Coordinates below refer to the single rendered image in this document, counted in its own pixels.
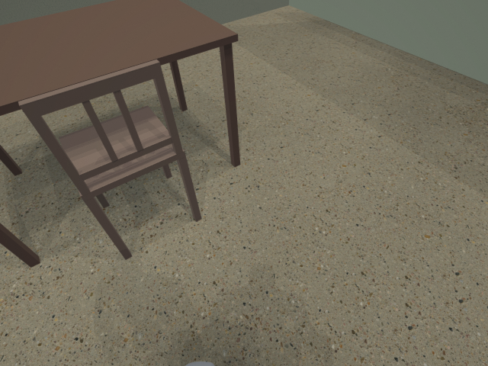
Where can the chair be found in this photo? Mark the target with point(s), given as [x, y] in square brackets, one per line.
[113, 152]

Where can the table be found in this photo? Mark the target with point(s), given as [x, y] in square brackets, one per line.
[43, 54]

